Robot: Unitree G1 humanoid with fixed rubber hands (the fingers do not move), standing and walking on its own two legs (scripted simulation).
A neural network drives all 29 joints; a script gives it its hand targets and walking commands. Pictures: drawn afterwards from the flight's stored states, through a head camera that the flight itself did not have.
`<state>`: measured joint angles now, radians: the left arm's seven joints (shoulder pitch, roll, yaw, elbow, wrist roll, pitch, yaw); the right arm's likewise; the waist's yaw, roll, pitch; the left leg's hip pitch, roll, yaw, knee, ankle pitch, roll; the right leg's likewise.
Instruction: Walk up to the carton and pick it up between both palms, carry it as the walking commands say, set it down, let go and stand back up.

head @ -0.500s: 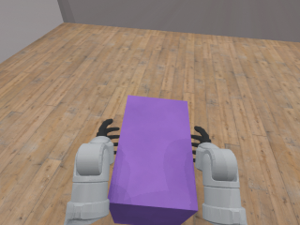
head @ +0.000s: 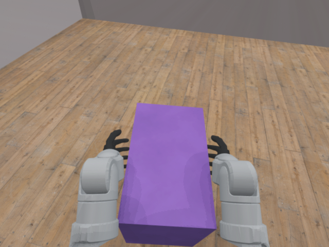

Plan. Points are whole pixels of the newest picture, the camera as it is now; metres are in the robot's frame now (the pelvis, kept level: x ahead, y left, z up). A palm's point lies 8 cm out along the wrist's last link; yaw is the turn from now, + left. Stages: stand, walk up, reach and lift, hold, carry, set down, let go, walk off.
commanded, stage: carry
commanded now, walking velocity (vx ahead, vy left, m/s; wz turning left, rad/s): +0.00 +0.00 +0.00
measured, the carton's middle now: (164, 174) +0.31 +0.01 +0.01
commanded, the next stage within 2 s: hold in 0.88 s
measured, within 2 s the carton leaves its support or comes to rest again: neither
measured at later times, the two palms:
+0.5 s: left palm (113, 153) +0.31 +0.13 +0.10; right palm (222, 159) +0.30 -0.13 +0.09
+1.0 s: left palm (114, 163) +0.31 +0.13 +0.05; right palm (217, 165) +0.32 -0.13 +0.05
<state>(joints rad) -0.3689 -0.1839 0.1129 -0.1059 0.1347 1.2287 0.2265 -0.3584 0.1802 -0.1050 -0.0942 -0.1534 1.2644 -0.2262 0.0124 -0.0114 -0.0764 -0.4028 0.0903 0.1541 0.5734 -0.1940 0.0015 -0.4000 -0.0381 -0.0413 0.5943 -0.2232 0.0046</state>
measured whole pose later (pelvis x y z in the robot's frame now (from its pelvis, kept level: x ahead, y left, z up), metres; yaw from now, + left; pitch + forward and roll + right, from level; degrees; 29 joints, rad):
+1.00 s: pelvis +0.02 +0.00 +0.01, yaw +1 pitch -2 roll +0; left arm -0.35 -0.18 0.14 0.27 0.33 0.84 0.06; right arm -0.33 0.17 -0.15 0.28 -0.30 0.85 -0.07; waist 0.01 -0.02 0.00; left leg -0.25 0.08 0.14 0.47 -0.17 -0.01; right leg -0.23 -0.03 -0.04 0.48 -0.19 0.01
